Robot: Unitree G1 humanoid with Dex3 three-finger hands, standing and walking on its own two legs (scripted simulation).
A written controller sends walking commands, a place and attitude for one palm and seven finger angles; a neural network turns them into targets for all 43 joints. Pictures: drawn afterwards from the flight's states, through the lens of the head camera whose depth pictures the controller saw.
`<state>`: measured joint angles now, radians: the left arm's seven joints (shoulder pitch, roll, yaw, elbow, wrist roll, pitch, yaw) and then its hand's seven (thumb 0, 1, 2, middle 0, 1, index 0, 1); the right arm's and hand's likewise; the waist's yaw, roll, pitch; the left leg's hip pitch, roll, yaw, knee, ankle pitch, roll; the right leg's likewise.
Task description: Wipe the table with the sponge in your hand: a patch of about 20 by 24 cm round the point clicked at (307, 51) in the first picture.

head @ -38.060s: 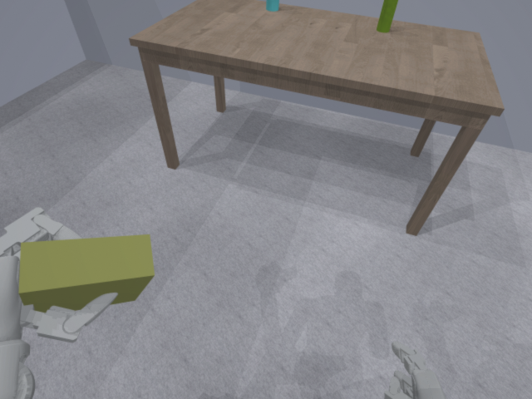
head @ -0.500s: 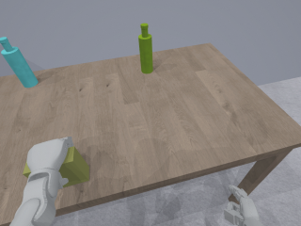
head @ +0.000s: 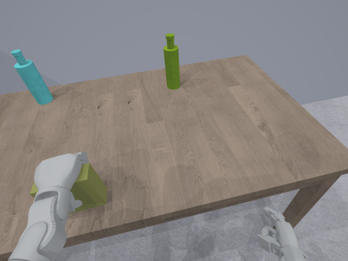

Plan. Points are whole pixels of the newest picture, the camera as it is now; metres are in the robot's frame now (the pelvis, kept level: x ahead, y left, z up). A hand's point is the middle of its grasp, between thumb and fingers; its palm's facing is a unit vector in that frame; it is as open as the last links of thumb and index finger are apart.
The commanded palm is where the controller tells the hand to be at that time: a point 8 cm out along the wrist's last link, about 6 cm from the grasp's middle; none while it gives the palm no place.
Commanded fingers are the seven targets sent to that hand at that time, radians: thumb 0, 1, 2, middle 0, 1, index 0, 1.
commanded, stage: lift the sponge slowly off the table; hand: left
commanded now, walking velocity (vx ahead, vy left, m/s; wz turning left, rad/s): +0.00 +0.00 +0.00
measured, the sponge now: (76, 194) +0.24 +0.29 +0.02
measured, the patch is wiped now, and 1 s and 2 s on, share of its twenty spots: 1.00 1.00 1.00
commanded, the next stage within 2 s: bring the sponge back beside the body in 1.04 s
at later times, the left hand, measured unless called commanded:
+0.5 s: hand (67, 171) +0.26 +0.29 +0.09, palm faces +0.00 -0.08 -1.00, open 9.0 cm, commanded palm +0.24 +0.29 +0.16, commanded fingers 0.00 0.10 1.30 -1.20 -1.60 -1.20 -1.60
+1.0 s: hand (63, 160) +0.26 +0.29 +0.12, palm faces +0.07 -0.07 -0.99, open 9.0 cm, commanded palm +0.23 +0.29 +0.19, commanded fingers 0.00 0.10 1.30 -1.20 -1.60 -1.20 -1.60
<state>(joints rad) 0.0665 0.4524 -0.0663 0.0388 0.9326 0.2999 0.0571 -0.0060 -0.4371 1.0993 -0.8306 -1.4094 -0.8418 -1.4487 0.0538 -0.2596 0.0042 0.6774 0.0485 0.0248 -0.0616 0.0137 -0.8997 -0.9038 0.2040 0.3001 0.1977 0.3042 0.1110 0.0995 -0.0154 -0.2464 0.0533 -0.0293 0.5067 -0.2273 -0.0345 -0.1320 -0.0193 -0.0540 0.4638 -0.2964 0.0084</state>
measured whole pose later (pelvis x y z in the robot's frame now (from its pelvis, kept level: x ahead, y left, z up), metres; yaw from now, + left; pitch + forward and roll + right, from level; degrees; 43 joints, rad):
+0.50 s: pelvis +0.00 +0.00 +0.00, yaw +0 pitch -3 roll -1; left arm -0.01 0.50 -0.04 0.02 0.91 0.28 -0.01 -0.01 -0.44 1.10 -0.83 -1.41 -0.84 -1.45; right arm 0.05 -0.27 0.01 0.68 0.05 0.02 -0.07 0.01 -0.90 -0.90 0.20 0.30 0.20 0.30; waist 0.11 0.10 0.00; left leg -0.21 0.05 -0.03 0.46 -0.20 -0.03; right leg -0.10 -0.02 -0.05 0.42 -0.27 0.01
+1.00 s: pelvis -0.01 +0.01 +0.01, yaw +0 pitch -3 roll -1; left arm -0.07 0.52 -0.07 -0.06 0.90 0.35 -0.06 -0.01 -0.44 1.10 -0.83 -1.41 -0.84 -1.45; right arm 0.02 -0.26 0.04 0.67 0.05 0.03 -0.07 0.01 -0.90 -0.90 0.20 0.30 0.19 0.30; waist 0.13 0.10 0.01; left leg -0.20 0.04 -0.03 0.43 -0.18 -0.03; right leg -0.09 -0.03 -0.05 0.39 -0.25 0.01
